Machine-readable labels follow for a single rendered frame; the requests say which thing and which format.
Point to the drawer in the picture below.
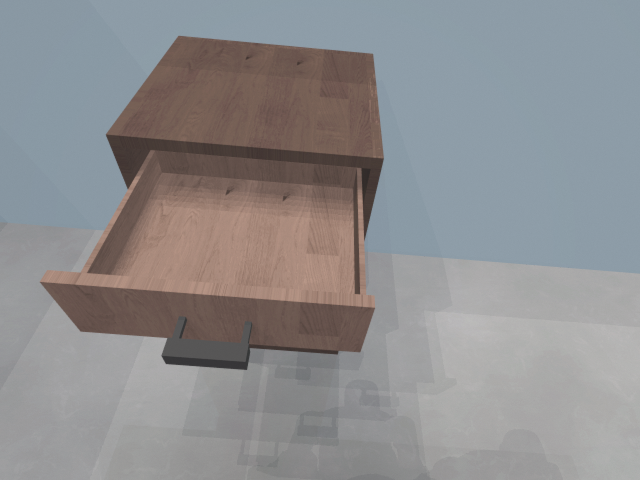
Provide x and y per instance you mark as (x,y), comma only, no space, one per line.
(223,240)

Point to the cabinet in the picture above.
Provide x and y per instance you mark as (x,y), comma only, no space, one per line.
(258,101)

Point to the handle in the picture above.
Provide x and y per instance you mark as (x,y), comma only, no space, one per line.
(204,353)

